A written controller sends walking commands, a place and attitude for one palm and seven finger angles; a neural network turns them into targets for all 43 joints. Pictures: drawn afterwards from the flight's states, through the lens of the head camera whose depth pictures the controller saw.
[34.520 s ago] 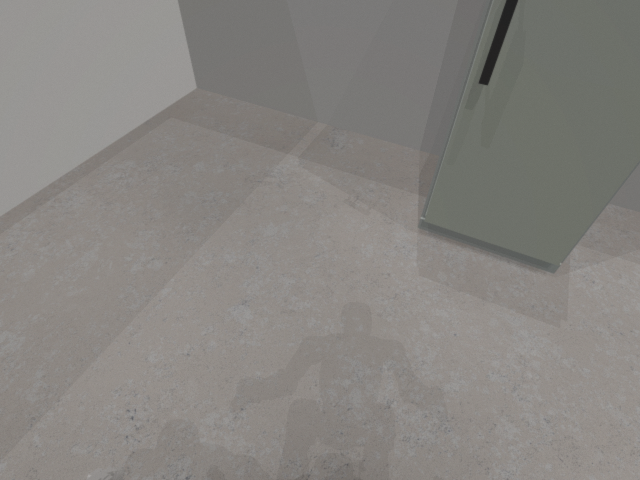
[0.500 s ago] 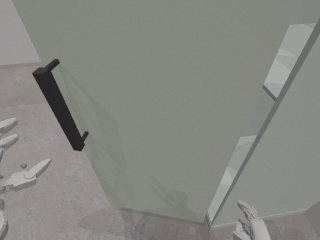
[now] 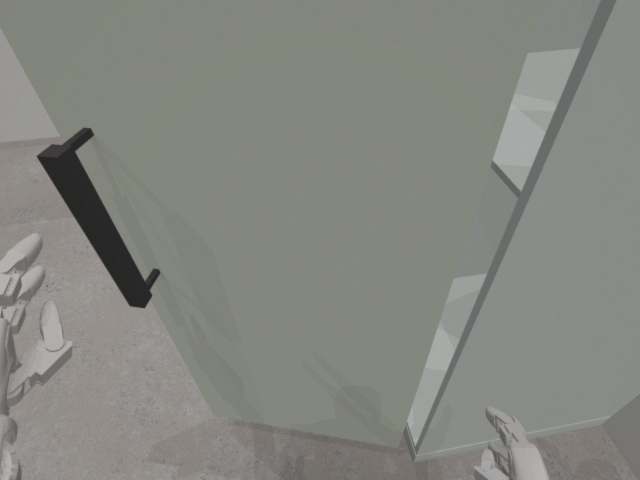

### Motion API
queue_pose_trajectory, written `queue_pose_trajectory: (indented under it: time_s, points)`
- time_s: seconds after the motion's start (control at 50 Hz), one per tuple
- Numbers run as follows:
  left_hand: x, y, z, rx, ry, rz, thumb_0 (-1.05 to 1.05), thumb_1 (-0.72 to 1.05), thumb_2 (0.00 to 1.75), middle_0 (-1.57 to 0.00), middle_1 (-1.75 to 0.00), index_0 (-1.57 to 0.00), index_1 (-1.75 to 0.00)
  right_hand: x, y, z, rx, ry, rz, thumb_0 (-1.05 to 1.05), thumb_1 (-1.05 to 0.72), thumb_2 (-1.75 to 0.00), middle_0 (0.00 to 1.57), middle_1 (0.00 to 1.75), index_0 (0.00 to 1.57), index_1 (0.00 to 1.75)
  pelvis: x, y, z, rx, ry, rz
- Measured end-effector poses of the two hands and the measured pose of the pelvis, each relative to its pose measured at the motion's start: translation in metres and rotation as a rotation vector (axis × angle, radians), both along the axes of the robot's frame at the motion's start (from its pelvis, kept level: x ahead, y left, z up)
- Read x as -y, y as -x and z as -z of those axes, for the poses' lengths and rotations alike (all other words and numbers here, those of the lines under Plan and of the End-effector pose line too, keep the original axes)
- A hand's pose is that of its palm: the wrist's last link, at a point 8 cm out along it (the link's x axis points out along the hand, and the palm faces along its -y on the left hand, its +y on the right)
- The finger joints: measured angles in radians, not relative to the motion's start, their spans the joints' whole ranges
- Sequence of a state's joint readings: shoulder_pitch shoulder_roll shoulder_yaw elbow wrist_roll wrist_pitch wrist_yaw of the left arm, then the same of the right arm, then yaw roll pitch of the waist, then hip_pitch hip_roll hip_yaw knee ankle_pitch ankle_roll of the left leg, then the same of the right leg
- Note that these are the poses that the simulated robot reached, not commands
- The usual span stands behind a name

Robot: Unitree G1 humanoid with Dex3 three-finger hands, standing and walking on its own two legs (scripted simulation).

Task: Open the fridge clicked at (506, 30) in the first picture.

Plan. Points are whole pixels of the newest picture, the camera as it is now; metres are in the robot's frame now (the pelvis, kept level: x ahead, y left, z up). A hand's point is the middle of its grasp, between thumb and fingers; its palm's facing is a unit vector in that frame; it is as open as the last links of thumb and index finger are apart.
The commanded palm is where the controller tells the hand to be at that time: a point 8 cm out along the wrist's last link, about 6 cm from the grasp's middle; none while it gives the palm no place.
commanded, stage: draw the hand back to the body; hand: left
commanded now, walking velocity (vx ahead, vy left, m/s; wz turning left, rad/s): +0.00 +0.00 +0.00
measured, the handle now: (115, 227) +0.39 +0.36 +0.11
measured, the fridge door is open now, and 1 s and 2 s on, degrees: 70 70 70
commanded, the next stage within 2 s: step back with the hand held close in 0.10 s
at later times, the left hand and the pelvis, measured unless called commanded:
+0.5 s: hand (53, 353) +0.18 +0.29 +0.15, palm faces +0.37 -0.81 -0.45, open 7.5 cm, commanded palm +0.12 +0.33 +0.18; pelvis -0.03 +0.03 +0.00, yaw -1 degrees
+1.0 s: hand out of the picture +0.09 +0.32 +0.16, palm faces +0.50 -0.77 -0.39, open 7.5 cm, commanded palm +0.04 +0.35 +0.18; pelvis -0.09 +0.04 -0.01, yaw +2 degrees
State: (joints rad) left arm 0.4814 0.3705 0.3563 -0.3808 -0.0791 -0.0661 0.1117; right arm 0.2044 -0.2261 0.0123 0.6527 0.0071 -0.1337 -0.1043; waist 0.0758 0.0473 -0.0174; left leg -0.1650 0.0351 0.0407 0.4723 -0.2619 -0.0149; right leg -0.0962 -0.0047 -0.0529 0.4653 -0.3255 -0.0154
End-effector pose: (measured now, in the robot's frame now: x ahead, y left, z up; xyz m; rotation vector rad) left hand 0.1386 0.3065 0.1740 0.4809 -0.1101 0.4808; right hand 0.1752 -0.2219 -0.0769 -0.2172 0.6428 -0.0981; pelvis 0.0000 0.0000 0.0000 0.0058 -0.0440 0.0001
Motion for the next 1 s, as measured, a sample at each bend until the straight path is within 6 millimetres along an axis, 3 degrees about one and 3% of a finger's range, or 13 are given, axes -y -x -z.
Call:
queue_pose_trajectory:
  time_s: [0.3,0.5,0.74,0.86,1.0]
  points:
    - [-0.002,0.002,-0.003,0.05,-0.012,0.012,0.02,0.88,0.9,-0.22,-0.31,-0.21,-0.3,-0.003,0.002,-0.002,-0.006,0.014,-0.021,0.01,-0.9,-0.9,0.2,0.3,0.2,0.3,-0.002,0.009,0.0,-0.002,0.017,-0.008]
    - [-0.019,-0.001,0.008,0.003,-0.048,0.13,0.01,0.88,0.9,-0.22,-0.3,-0.21,-0.3,-0.015,0.031,-0.009,-0.096,0.056,0.062,0.01,-0.9,-0.9,0.2,0.3,0.2,0.3,-0.029,0.027,0.001,-0.048,0.023,0.012]
    - [-0.054,0.042,-0.002,0.09,-0.117,0.113,0.02,0.88,0.9,-0.22,-0.31,-0.21,-0.3,-0.051,0.069,-0.009,-0.075,0.066,0.019,0.01,-0.9,-0.9,0.2,0.3,0.2,0.3,-0.051,0.064,0.008,-0.051,0.04,-0.008]
    - [-0.055,0.069,0.002,0.13,-0.106,0.072,0.02,0.88,0.9,-0.22,-0.3,-0.21,-0.3,-0.059,0.083,-0.003,-0.054,0.057,-0.018,0.01,-0.9,-0.9,0.21,0.3,0.2,0.3,-0.05,0.08,0.013,-0.037,0.053,-0.019]
    - [-0.047,0.089,0.001,0.194,-0.092,0.059,0.02,0.88,0.9,-0.22,-0.3,-0.21,-0.3,-0.051,0.098,-0.002,-0.045,0.068,-0.039,0.01,-0.9,-0.9,0.21,0.3,0.2,0.3,-0.043,0.095,0.015,-0.029,0.057,-0.032]
